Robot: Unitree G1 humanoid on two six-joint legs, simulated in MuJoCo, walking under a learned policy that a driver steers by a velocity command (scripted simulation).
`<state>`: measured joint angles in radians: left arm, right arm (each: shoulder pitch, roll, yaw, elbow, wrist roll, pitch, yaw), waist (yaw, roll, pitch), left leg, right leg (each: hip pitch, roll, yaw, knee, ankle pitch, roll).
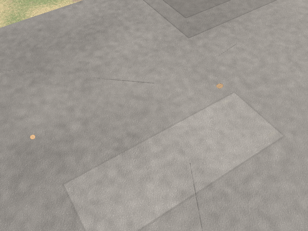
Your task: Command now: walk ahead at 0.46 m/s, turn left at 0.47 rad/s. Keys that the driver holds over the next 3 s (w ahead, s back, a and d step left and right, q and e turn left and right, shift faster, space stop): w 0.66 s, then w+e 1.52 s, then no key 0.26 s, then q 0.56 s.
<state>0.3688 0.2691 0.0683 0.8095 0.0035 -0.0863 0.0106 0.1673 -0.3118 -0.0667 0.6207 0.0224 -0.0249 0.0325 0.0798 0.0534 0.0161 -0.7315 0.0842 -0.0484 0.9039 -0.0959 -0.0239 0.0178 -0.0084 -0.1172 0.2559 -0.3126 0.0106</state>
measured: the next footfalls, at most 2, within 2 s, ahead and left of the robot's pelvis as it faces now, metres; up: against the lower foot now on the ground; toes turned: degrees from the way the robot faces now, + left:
left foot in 0.14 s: +0.26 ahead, +0.15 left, +0.00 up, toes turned +5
right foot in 0.68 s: +0.61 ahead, -0.04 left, +0.00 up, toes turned +3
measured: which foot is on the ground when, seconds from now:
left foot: up 0.00-0.12, down 0.14-0.68, up 0.70-1.00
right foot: down 0.00-0.14, up 0.16-0.66, down 0.68-1.00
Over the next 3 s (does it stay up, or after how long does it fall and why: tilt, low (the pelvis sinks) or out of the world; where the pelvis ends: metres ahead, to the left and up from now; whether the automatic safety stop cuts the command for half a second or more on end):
stays up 1.33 -0.22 -0.01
